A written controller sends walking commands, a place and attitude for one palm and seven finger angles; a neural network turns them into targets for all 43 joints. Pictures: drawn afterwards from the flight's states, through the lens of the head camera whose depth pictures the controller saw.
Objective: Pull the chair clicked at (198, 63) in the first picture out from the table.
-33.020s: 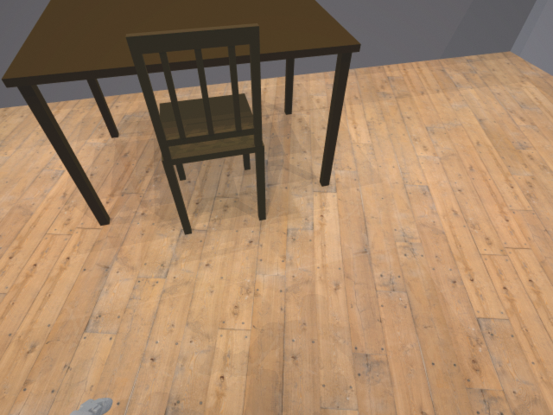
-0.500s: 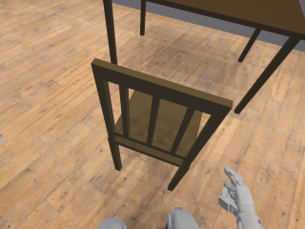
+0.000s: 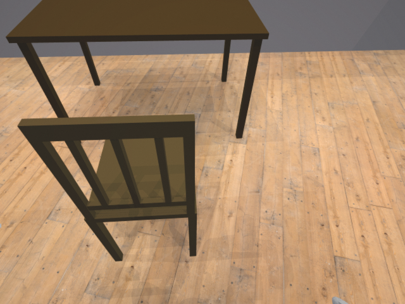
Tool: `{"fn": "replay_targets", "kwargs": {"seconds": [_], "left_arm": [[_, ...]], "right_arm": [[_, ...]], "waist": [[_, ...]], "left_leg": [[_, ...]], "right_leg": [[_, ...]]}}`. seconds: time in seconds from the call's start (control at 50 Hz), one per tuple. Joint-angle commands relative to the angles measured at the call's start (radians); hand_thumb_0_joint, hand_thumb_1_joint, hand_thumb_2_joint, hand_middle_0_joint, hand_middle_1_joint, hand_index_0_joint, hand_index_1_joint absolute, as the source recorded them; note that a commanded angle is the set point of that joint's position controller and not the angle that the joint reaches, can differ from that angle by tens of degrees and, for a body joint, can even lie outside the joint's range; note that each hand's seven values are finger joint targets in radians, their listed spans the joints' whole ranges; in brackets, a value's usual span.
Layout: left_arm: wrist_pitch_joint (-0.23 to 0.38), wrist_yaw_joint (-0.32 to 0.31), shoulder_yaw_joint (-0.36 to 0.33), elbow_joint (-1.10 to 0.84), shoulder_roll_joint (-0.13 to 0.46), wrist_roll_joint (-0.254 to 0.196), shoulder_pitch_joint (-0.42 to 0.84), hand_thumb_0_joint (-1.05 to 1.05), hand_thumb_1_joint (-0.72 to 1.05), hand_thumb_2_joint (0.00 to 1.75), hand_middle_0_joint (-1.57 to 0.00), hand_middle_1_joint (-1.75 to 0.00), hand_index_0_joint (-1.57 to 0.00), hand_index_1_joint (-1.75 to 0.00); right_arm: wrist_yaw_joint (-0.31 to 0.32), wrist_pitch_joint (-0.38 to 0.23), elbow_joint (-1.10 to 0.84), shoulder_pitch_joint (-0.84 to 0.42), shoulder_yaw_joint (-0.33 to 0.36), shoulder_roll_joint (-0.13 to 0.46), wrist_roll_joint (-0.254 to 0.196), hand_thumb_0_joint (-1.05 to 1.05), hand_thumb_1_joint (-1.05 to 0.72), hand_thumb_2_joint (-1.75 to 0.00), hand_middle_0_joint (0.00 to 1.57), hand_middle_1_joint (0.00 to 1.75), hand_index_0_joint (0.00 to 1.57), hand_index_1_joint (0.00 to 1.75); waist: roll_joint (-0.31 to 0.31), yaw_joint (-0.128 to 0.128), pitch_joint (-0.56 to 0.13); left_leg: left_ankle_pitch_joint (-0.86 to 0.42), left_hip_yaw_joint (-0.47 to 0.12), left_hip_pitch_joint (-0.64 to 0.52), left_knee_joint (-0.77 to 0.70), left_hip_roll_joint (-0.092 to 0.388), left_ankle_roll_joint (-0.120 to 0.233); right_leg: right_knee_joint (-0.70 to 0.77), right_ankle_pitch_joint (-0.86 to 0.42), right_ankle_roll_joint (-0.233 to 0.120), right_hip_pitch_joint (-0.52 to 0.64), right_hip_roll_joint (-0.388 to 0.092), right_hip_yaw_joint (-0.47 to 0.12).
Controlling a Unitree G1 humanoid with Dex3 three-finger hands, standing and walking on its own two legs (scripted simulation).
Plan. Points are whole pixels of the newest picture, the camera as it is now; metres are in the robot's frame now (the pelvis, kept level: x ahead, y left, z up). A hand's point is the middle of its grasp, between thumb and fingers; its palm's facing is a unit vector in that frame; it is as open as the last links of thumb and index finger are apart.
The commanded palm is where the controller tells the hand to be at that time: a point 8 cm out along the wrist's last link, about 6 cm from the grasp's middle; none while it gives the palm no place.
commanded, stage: stop stepping back and stand still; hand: left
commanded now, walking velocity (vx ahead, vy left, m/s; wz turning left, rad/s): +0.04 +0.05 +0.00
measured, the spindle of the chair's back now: (128, 174) +0.47 +0.20 -0.09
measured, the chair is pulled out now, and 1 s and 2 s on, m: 0.63 0.63 0.63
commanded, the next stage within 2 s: let the arm hang, fingers relaxed in 0.40 s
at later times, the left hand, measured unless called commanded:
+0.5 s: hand out of the picture +0.20 +0.30 +0.16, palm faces +0.47 -0.78 -0.41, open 7.4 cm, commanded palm none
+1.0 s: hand out of the picture -0.01 +0.21 -0.17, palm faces +0.05 -0.97 -0.22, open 7.1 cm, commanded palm none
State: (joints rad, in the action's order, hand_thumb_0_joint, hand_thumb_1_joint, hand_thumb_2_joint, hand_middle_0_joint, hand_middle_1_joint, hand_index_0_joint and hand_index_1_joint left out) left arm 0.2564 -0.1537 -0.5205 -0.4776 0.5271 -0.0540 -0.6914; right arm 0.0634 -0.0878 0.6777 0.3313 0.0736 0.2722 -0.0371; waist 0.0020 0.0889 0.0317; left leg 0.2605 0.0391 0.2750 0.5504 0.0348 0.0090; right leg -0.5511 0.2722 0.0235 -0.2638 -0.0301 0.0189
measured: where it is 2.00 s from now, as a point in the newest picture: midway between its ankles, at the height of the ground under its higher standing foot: outside the picture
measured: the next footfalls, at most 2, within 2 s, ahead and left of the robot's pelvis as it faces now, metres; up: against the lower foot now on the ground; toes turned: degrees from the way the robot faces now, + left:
none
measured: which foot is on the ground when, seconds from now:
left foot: down 0.00-1.00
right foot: down 0.00-1.00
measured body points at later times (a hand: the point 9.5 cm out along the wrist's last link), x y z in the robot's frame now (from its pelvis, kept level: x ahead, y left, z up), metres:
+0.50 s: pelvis +0.00 +0.02 +0.01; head +0.01 +0.04 +0.46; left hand +0.17 +0.34 +0.18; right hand +0.19 -0.18 -0.06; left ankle +0.02 +0.12 -0.73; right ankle +0.01 -0.13 -0.73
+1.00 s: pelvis +0.00 +0.02 +0.01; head +0.02 +0.03 +0.46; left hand -0.01 +0.27 -0.15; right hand +0.00 -0.21 -0.14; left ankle +0.02 +0.12 -0.73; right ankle +0.01 -0.13 -0.73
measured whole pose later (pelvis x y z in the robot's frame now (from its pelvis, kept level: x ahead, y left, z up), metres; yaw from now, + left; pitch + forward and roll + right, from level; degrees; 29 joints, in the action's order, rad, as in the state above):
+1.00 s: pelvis +0.00 +0.02 +0.01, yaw +3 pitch -1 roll -1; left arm -0.03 -0.03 0.00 0.99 0.22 0.01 -0.36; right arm 0.01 0.02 1.01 0.37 0.00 0.17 0.02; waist 0.01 0.01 0.04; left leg 0.24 0.00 0.25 0.50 0.00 0.03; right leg -0.44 0.23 0.04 -0.18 -0.06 0.06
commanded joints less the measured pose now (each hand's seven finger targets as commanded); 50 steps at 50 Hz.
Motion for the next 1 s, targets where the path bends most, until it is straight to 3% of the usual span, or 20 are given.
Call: {"fn": "replay_targets", "kwargs": {"seconds": [0.0,0.04,0.06,0.12,0.16,0.22,0.34,0.44,0.46,0.48,0.5,0.54,0.62,0.64,0.74,0.76,0.82,0.84,0.88,0.98], "left_arm": [[0.052,-0.017,-0.055,-0.141,0.093,0.013,0.053,0.0,0.9,0.9,-0.2,-0.3,-0.2,-0.3],[0.054,-0.02,-0.038,-0.157,0.078,0.043,0.092,0.0,0.9,0.9,-0.2,-0.3,-0.2,-0.3],[0.061,-0.023,-0.043,-0.191,0.102,0.049,0.143,0.0,0.9,0.9,-0.2,-0.3,-0.2,-0.3],[0.071,-0.03,-0.044,-0.204,0.094,0.052,0.187,0.0,0.9,0.9,-0.2,-0.3,-0.2,-0.3],[0.069,-0.028,-0.052,-0.23,0.111,0.049,0.21,0.0,0.9,0.9,-0.2,-0.3,-0.2,-0.3],[0.059,-0.03,-0.04,-0.205,0.068,0.038,0.199,0.0,0.9,0.9,-0.2,-0.3,-0.2,-0.3],[0.017,-0.016,0.013,-0.131,0.013,0.022,0.215,0.0,0.9,0.9,-0.2,-0.3,-0.2,-0.3],[-0.005,-0.017,0.035,-0.158,0.014,0.024,0.268,0.0,0.9,0.9,-0.2,-0.3,-0.2,-0.3],[-0.003,-0.018,0.02,-0.197,0.047,0.023,0.286,0.0,0.9,0.9,-0.2,-0.3,-0.2,-0.3],[-0.166,0.122,0.417,0.598,-0.135,0.124,0.24,0.0,0.9,0.9,-0.2,-0.3,-0.2,-0.3],[-0.235,0.141,0.4,0.644,-0.212,0.101,0.225,0.0,0.9,0.9,-0.2,-0.3,-0.2,-0.3],[-0.259,0.143,0.432,0.679,-0.243,0.089,0.25,0.0,0.9,0.9,-0.2,-0.3,-0.2,-0.3],[-0.255,0.136,0.453,0.877,-0.198,0.092,0.328,0.0,0.9,0.9,-0.2,-0.3,-0.2,-0.3],[-0.255,0.133,0.456,0.931,-0.189,0.09,0.346,0.0,0.9,0.9,-0.2,-0.3,-0.2,-0.3],[-0.264,0.123,0.49,1.183,-0.187,0.074,0.341,0.0,0.9,0.9,-0.2,-0.3,-0.2,-0.3],[-0.262,0.124,0.495,1.219,-0.184,0.072,0.332,0.0,0.9,0.9,-0.2,-0.3,-0.2,-0.3],[-0.263,0.119,0.49,1.296,-0.217,0.07,0.312,0.0,0.9,0.9,-0.2,-0.3,-0.2,-0.3],[-0.261,0.121,0.495,1.32,-0.217,0.069,0.313,0.0,0.9,0.9,-0.2,-0.3,-0.2,-0.3],[-0.261,0.123,0.5,1.356,-0.227,0.068,0.329,0.0,0.9,0.9,-0.2,-0.3,-0.2,-0.3],[-0.261,0.122,0.511,1.431,-0.247,0.066,0.306,0.0,0.9,0.9,-0.2,-0.3,-0.2,-0.3]], "right_arm": [[0.006,-0.107,-0.179,-0.167,0.019,0.085,-0.001,0.0,-0.9,-0.9,0.2,0.3,0.2,0.3],[0.007,-0.114,-0.176,-0.178,0.004,0.076,0.007,0.0,-0.9,-0.9,0.2,0.3,0.2,0.3],[0.012,-0.118,-0.174,-0.185,0.004,0.072,0.003,0.0,-0.9,-0.9,0.2,0.3,0.2,0.3],[0.01,-0.135,-0.164,-0.161,0.005,0.071,0.012,0.0,-0.9,-0.9,0.2,0.3,0.2,0.3],[0.008,-0.137,-0.158,-0.155,0.006,0.069,0.01,0.0,-0.9,-0.9,0.2,0.3,0.2,0.3],[0.005,-0.132,-0.165,-0.169,-0.003,0.059,0.015,0.0,-0.9,-0.9,0.2,0.3,0.2,0.3],[0.0,-0.107,-0.174,-0.191,-0.014,0.051,0.013,0.0,-0.9,-0.9,0.2,0.3,0.2,0.3],[0.005,-0.093,-0.186,-0.21,-0.022,0.047,0.016,0.0,-0.9,-0.9,0.2,0.3,0.2,0.3],[0.005,-0.091,-0.184,-0.21,-0.021,0.044,0.012,0.0,-0.9,-0.9,0.2,0.3,0.2,0.3],[-0.085,-0.101,0.035,-0.249,0.019,0.182,0.038,0.0,-0.9,-0.9,0.2,0.3,0.2,0.3],[-0.08,-0.035,0.05,-0.165,0.001,0.077,0.038,0.0,-0.9,-0.9,0.2,0.3,0.2,0.3],[-0.074,-0.003,0.033,-0.173,-0.021,0.056,0.049,0.0,-0.9,-0.9,0.2,0.3,0.2,0.3],[-0.069,0.039,0.03,-0.153,-0.037,0.062,0.061,0.0,-0.9,-0.9,0.2,0.3,0.2,0.3],[-0.067,0.044,0.044,-0.136,-0.037,0.069,0.059,0.0,-0.9,-0.9,0.2,0.3,0.2,0.3],[-0.057,0.056,0.14,-0.108,-0.055,0.047,0.052,0.0,-0.9,-0.9,0.2,0.3,0.2,0.3],[-0.054,0.06,0.157,-0.101,-0.057,0.039,0.047,0.0,-0.9,-0.9,0.2,0.3,0.2,0.3],[-0.051,0.07,0.198,-0.048,-0.052,0.007,0.053,0.0,-0.9,-0.9,0.2,0.3,0.2,0.3],[-0.05,0.072,0.21,-0.03,-0.051,0.005,0.052,0.0,-0.9,-0.9,0.2,0.3,0.2,0.3],[-0.048,0.077,0.231,0.01,-0.046,0.007,0.05,0.0,-0.9,-0.9,0.2,0.3,0.2,0.3],[-0.046,0.078,0.277,0.07,-0.041,0.008,0.05,0.0,-0.9,-0.9,0.2,0.3,0.2,0.3]], "waist": [[-0.032,-0.078,-0.025],[-0.186,-0.078,0.047],[-0.187,-0.08,0.074],[-0.087,-0.084,0.038],[-0.087,-0.083,0.021],[-0.11,-0.087,-0.032],[-0.03,-0.086,-0.055],[-0.028,-0.087,-0.07],[-0.05,-0.088,-0.073],[-0.046,-0.055,-0.015],[-0.044,-0.071,-0.119],[-0.093,-0.085,-0.115],[0.162,-0.091,-0.134],[0.185,-0.085,-0.156],[-0.14,-0.093,-0.105],[-0.166,-0.099,-0.059],[-0.262,-0.093,-0.056],[-0.252,-0.092,-0.048],[-0.135,-0.087,0.0],[-0.032,-0.089,0.044]], "left_leg": [[0.156,-0.115,0.062,-0.195,0.061,0.046],[0.265,-0.147,0.137,-0.251,0.079,0.061],[0.298,-0.156,0.183,-0.263,0.087,0.066],[0.21,-0.127,0.135,-0.192,0.061,0.053],[0.177,-0.113,0.084,-0.185,0.056,0.045],[0.096,-0.113,0.037,-0.198,0.066,0.04],[0.038,-0.102,-0.007,-0.206,0.08,0.031],[0.019,-0.103,-0.023,-0.217,0.084,0.033],[0.006,-0.095,-0.02,-0.216,0.083,0.035],[-0.297,-0.122,0.058,-0.043,0.068,0.041],[-0.342,-0.078,-0.01,-0.056,0.071,0.031],[-0.249,-0.142,0.04,-0.098,0.108,0.053],[-0.323,-0.152,0.0,-0.068,0.066,0.054],[-0.362,-0.148,-0.034,-0.064,0.059,0.05],[-0.302,-0.128,-0.064,-0.129,0.05,0.039],[-0.262,-0.123,-0.046,-0.137,0.046,0.042],[-0.1,-0.131,-0.021,-0.174,0.048,0.039],[-0.064,-0.134,-0.008,-0.184,0.049,0.039],[-0.004,-0.152,0.016,-0.2,0.058,0.042],[0.083,-0.164,0.031,-0.234,0.064,0.05]], "right_leg": [[0.2,0.177,-0.049,0.043,-0.107,-0.121],[0.169,0.186,-0.044,0.029,-0.055,-0.083],[0.164,0.153,-0.037,0.054,-0.049,-0.074],[0.207,0.069,-0.044,0.071,-0.054,-0.105],[0.222,0.06,-0.047,0.05,-0.055,-0.11],[0.189,-0.032,-0.043,0.088,-0.033,-0.092],[0.197,-0.113,-0.029,0.104,-0.026,-0.092],[0.205,-0.145,-0.024,0.133,-0.027,-0.084],[0.212,-0.167,-0.022,0.15,-0.032,-0.076],[0.015,-0.343,-0.029,-0.017,-0.069,-0.007],[0.034,-0.262,-0.021,-0.011,-0.065,-0.029],[0.005,-0.074,-0.01,-0.029,-0.049,-0.006],[0.064,-0.212,-0.028,0.064,-0.068,-0.037],[0.062,-0.246,-0.034,0.079,-0.075,-0.039],[0.102,-0.133,-0.029,0.092,-0.066,-0.033],[0.131,-0.129,-0.033,0.088,-0.063,-0.033],[0.152,-0.071,-0.044,0.103,-0.062,-0.012],[0.157,-0.067,-0.046,0.108,-0.063,-0.009],[0.172,-0.053,-0.048,0.095,-0.06,-0.004],[0.178,-0.007,-0.05,0.061,-0.062,-0.007]]}}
